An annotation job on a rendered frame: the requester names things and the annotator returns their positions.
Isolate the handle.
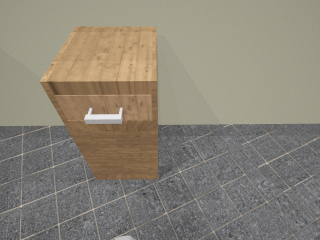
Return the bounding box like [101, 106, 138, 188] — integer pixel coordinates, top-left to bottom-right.
[84, 107, 123, 124]

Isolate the drawer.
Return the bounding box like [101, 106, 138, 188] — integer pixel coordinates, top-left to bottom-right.
[55, 94, 152, 120]

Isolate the cabinet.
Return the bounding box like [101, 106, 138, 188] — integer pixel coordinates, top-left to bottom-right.
[40, 26, 158, 180]

